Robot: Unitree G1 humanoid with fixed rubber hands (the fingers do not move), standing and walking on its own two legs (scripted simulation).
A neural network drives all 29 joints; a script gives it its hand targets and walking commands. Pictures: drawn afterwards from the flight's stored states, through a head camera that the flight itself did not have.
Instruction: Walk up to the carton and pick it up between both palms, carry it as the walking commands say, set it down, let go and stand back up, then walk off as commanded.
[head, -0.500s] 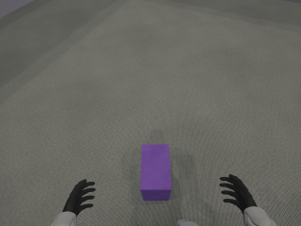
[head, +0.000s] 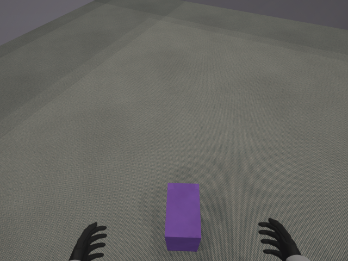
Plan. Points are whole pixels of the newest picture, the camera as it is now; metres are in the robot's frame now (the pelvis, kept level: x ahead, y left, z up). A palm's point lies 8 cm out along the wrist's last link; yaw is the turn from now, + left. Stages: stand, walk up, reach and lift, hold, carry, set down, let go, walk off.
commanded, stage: stand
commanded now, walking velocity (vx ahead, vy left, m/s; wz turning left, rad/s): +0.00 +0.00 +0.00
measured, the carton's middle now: (182, 218) +0.41 -0.02 -0.63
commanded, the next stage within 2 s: walk off in 1.76 s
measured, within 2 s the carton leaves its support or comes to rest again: neither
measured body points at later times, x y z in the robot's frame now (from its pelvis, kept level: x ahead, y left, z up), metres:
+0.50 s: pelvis +0.00 +0.01 +0.00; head -0.02 +0.01 +0.45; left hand +0.14 +0.26 -0.11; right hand +0.13 -0.25 -0.10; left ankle -0.04 +0.08 -0.73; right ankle +0.01 -0.11 -0.73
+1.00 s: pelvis -0.03 -0.01 +0.00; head -0.06 -0.01 +0.45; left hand +0.09 +0.25 -0.11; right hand +0.08 -0.27 -0.11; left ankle -0.04 +0.08 -0.73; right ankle +0.01 -0.11 -0.73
